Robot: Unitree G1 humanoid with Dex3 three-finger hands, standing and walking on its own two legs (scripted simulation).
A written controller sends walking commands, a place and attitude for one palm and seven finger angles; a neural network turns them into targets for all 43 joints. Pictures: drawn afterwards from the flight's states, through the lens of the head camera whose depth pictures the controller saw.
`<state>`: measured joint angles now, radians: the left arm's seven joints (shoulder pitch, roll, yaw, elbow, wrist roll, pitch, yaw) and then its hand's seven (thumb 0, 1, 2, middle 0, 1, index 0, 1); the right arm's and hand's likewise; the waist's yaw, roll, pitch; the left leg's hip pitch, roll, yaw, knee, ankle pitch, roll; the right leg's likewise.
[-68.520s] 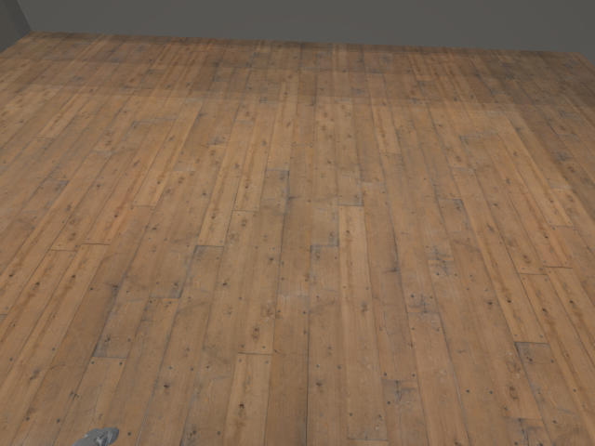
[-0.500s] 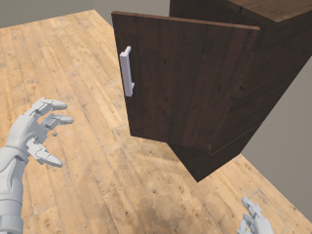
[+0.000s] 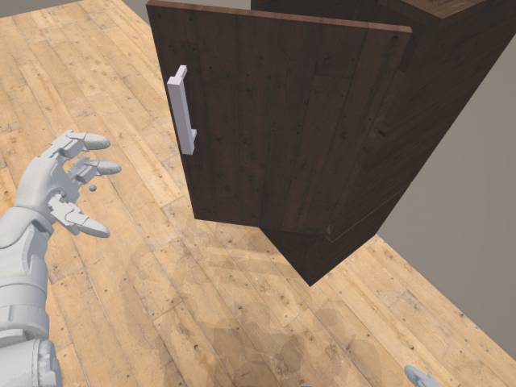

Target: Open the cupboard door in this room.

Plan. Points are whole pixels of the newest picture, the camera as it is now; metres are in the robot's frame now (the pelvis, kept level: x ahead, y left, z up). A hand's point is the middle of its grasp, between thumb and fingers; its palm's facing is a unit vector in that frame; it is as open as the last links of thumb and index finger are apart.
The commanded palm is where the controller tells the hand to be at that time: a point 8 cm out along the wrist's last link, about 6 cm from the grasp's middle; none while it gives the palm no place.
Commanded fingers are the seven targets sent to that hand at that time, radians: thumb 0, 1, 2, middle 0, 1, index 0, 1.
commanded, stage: move the hooked fingers beside the handle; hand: left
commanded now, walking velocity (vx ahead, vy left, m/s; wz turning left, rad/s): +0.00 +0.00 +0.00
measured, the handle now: (185, 112) +0.56 +0.14 +0.09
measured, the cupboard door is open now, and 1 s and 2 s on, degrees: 45 45 45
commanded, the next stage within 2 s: slide the fingers in behind the handle in 1.72 s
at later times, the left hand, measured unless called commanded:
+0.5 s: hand (119, 152) +0.45 +0.23 +0.10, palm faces -0.13 -0.99 +0.00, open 13.9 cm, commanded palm +0.44 +0.28 +0.10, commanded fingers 0.00 -0.50 0.30 -0.30 -1.20 -0.30 -1.20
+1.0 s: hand (143, 123) +0.52 +0.21 +0.10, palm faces -0.12 -0.99 +0.01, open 13.9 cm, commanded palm +0.51 +0.26 +0.09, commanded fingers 0.00 -0.50 0.30 -0.30 -1.20 -0.30 -1.20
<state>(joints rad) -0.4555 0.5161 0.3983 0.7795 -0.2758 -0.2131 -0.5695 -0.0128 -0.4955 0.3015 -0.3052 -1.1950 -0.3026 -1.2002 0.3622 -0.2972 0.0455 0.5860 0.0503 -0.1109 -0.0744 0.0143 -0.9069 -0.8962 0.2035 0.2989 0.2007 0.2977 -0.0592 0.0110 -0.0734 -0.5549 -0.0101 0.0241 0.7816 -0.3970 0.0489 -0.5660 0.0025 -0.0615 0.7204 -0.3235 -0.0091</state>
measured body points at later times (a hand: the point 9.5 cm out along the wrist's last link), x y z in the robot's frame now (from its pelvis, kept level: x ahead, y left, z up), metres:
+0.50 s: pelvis +0.01 +0.01 -0.01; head +0.08 +0.02 +0.44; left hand +0.45 +0.29 +0.10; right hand +0.05 -0.27 -0.11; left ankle -0.01 +0.08 -0.71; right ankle +0.02 -0.12 -0.71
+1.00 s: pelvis +0.01 +0.01 -0.02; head +0.13 +0.03 +0.42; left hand +0.52 +0.27 +0.10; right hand -0.03 -0.26 -0.12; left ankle -0.01 +0.08 -0.71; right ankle +0.02 -0.12 -0.71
